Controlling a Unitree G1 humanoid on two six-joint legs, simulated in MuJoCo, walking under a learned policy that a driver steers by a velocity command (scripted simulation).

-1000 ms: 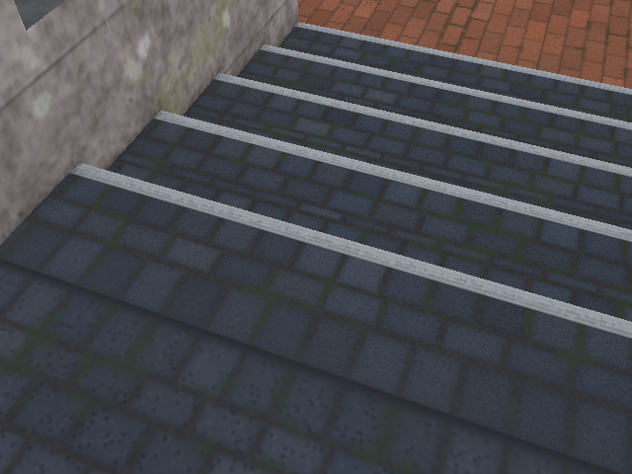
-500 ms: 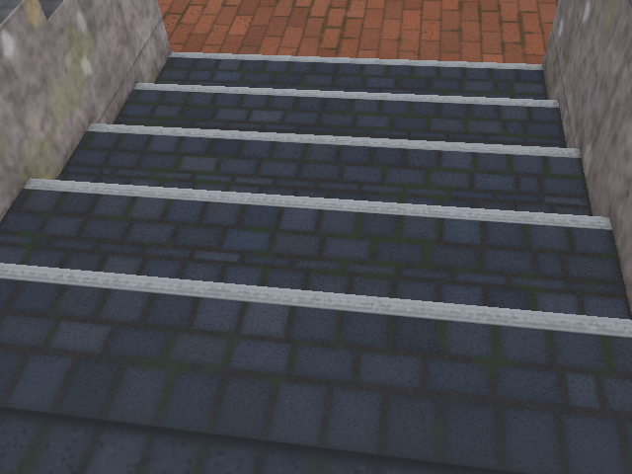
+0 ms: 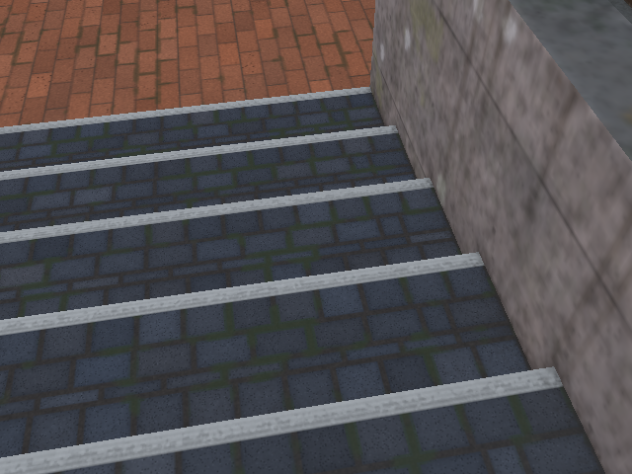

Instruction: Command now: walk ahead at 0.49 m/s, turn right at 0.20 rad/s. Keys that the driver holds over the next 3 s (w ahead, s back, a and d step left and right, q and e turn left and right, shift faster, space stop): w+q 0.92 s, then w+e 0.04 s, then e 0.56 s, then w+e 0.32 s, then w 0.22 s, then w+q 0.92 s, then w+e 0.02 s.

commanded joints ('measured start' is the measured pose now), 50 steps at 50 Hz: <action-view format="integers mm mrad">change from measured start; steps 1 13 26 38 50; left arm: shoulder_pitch -91 -337 13 95 50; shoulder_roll -10 71 -10 126 44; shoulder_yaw -12 -21 -28 -9 9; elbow -115 -188 -47 48 -68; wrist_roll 18 -34 -7 1 -74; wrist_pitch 6 21 -27 -24 64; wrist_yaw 33 47 107 72 76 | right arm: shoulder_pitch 38 222 -23 -181 55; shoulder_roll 36 -125 30 -77 -125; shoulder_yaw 23 -50 -40 -64 -96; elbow -8 50 -43 -117 -39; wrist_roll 13 0 6 -4 50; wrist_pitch -19 0 11 37 60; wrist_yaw -20 68 101 91 14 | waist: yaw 22 -32 29 -22 67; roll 49 77 -41 -46 37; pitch -13 24 24 74 -13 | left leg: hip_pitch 168 199 -412 -289 14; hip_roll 293 254 146 77 222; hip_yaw -379 -293 -121 -83 -351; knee -359 -206 538 270 -194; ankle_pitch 38 190 103 53 568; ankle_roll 225 212 37 66 245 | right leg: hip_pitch -219 27 381 528 19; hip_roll -148 -95 -309 -368 -140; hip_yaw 30 -110 -153 -352 -91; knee -39 -809 -1163 -1031 -213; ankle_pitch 25 308 521 846 -54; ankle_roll -13 35 -102 -57 128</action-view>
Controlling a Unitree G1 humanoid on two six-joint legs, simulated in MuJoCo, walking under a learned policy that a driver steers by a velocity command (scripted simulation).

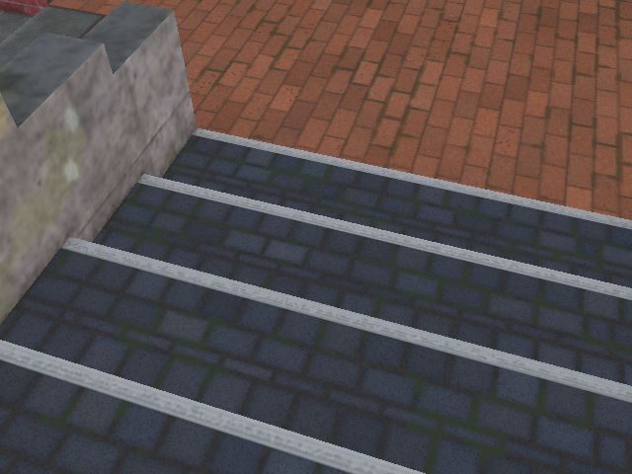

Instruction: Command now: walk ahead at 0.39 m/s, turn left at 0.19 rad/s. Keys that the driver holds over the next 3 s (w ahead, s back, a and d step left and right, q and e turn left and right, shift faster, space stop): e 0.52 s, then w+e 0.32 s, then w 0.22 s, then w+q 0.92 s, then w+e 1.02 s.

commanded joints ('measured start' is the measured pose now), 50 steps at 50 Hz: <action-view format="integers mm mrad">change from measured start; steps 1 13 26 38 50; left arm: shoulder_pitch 165 -137 170 23 3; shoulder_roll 10 -24 219 165 38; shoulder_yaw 8 -13 77 53 9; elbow -7 -90 -68 -217 -176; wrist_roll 5 120 23 9 50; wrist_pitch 55 42 -5 -52 -11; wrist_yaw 7 -39 -21 -47 -57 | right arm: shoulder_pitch -41 183 -122 -37 20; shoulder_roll -100 34 -82 -74 -69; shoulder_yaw -10 75 75 75 59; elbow -68 24 -308 -249 -241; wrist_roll -5 -104 -28 -61 -72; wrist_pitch -7 -79 -49 -30 -84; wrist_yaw -8 -26 2 -19 -19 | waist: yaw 79 -90 113 33 -21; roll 57 46 13 -45 83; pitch -32 122 -259 -80 6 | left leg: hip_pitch -72 252 -704 -112 183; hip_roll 305 345 185 156 347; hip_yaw -202 -111 -41 12 -135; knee -232 9 1257 160 -366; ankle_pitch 671 81 -598 -103 27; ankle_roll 202 95 -175 -110 140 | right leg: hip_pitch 71 -355 663 58 -384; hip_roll -5 -61 -326 -120 72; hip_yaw -13 101 327 434 64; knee -73 -645 -620 -831 -77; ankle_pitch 62 830 942 -142 360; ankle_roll -1 -33 -389 -312 -34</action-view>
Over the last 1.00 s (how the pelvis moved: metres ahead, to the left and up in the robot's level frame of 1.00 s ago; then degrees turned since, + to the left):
0.49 0.11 0.00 28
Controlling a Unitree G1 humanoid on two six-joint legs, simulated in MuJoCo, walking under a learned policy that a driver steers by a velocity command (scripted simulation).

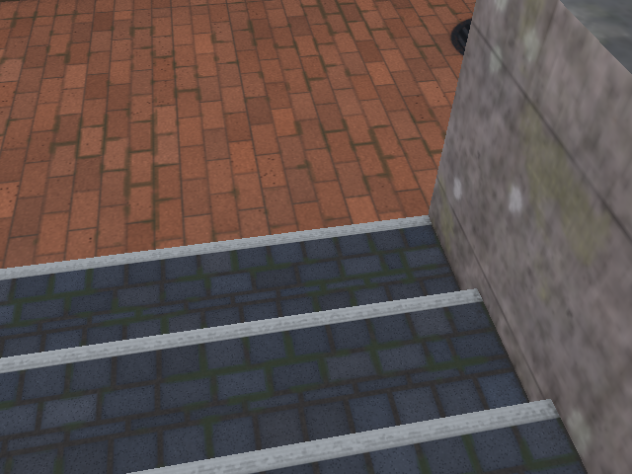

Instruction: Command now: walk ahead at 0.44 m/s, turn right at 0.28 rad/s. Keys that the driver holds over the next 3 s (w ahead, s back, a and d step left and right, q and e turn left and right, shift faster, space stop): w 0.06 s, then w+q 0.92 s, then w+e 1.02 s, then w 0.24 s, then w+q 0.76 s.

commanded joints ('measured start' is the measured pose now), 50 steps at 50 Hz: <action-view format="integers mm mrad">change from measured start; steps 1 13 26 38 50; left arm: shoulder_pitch -32 -380 340 175 324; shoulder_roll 30 -48 212 62 53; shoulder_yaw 6 -44 47 -18 2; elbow -50 -141 184 220 243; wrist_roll -5 4 -2 56 75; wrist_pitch -4 8 16 -58 -35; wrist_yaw -37 -18 -39 21 1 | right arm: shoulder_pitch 18 408 154 -161 91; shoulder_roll -89 -17 2 39 -224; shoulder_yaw -18 -2 -10 7 -126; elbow -26 277 167 59 105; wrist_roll -27 -16 21 -10 -7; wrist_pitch -18 1 5 33 -14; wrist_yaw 2 35 122 118 15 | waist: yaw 9 -132 172 -6 -64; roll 64 52 -212 -13 142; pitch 72 174 -114 104 -167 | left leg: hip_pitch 87 394 -892 -441 600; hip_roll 237 236 24 165 117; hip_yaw -191 -298 -152 -174 -299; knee -217 46 1566 581 321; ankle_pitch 113 151 -392 371 456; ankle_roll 192 203 -38 32 325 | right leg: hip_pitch -174 -335 1019 446 82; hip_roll -59 -149 -513 -372 -163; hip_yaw -25 -13 365 -247 -354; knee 23 -511 -553 -776 161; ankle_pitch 199 432 140 679 163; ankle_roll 15 62 -301 -210 38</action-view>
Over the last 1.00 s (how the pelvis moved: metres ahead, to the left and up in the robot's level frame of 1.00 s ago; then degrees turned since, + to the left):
0.37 -0.08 -0.10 -26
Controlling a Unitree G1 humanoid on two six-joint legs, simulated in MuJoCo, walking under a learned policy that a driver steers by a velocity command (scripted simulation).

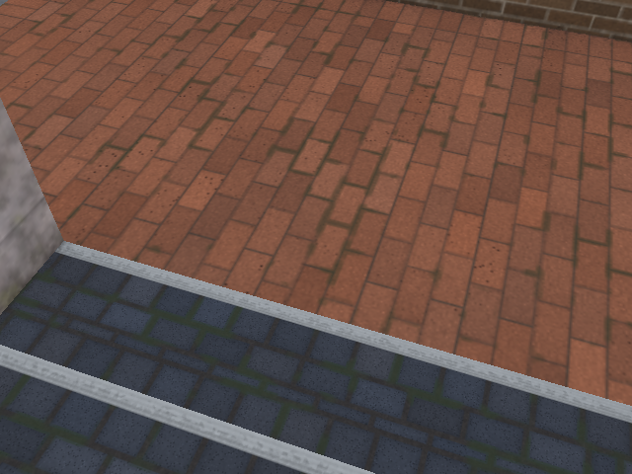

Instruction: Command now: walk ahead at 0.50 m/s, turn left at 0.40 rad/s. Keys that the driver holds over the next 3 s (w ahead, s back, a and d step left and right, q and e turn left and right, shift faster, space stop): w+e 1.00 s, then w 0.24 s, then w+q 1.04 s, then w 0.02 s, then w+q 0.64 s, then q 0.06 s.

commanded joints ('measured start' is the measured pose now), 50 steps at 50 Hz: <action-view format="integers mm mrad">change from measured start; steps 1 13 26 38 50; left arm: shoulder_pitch -70 -321 338 -38 294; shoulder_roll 84 69 273 90 -57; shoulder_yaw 15 40 86 10 -16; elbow -126 -213 -9 -92 -67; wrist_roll -32 -113 -27 -14 -58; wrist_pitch -9 89 45 -39 7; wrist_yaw -87 -48 -67 -53 -96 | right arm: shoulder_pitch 600 233 626 90 558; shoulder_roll -216 -104 2 5 -244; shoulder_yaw -73 -42 67 81 -10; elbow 153 165 246 -46 65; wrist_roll -21 82 -42 -44 -2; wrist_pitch -22 -22 13 32 8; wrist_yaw -56 -71 56 -28 -8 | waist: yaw -238 6 132 4 -102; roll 89 81 -221 36 290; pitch -268 62 -490 22 -446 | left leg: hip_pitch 967 -17 -272 -102 1121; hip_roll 274 120 -54 110 466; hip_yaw -613 -57 -4 -161 -436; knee -310 -432 957 32 -115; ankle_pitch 538 60 -467 586 1129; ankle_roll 372 74 -149 -68 353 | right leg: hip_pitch -811 -384 786 -502 -883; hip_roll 161 131 -174 101 379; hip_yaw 205 312 750 595 509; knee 668 -30 -11 -218 1106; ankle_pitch -171 939 1143 447 -293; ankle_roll -31 -95 -549 -335 -41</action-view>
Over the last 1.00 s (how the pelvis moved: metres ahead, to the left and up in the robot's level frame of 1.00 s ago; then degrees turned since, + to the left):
0.52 -0.01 -0.15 25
